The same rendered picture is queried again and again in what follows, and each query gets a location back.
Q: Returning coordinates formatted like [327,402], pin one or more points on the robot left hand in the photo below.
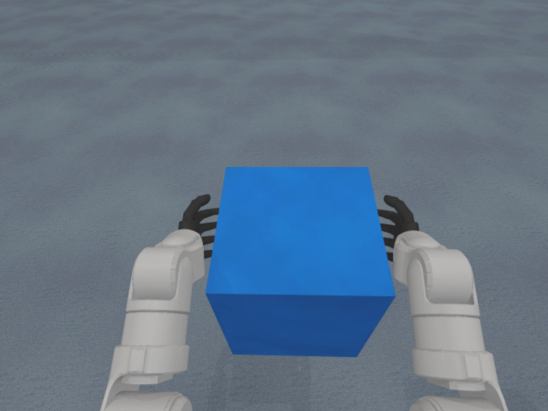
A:
[192,218]

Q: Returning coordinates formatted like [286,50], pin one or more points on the robot left forearm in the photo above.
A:
[154,336]

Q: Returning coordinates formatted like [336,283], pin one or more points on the robot left upper arm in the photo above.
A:
[149,401]

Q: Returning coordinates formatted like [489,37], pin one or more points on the robot right hand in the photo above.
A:
[404,221]

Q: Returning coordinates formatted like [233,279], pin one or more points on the robot right forearm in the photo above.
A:
[449,346]

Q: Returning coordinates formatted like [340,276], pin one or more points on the carton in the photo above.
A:
[298,265]

